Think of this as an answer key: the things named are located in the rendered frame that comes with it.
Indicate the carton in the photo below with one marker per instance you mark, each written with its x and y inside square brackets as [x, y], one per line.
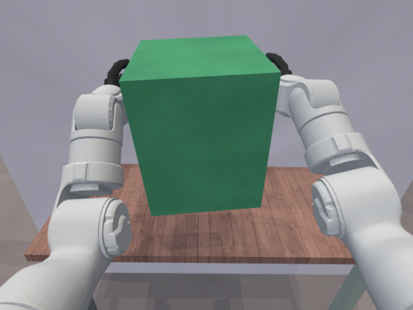
[201, 113]

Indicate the left robot forearm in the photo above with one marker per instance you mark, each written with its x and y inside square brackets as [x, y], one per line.
[94, 164]

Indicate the left robot hand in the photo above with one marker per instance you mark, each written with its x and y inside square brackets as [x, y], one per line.
[113, 76]

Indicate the right robot forearm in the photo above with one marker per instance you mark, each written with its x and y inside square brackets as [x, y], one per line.
[331, 143]

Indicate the table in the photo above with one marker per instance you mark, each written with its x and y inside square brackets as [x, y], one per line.
[283, 231]

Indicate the right robot upper arm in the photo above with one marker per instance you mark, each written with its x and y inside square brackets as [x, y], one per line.
[360, 207]

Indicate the right robot hand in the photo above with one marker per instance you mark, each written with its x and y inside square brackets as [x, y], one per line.
[280, 63]

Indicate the left robot upper arm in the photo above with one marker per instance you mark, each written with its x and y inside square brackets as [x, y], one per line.
[85, 235]

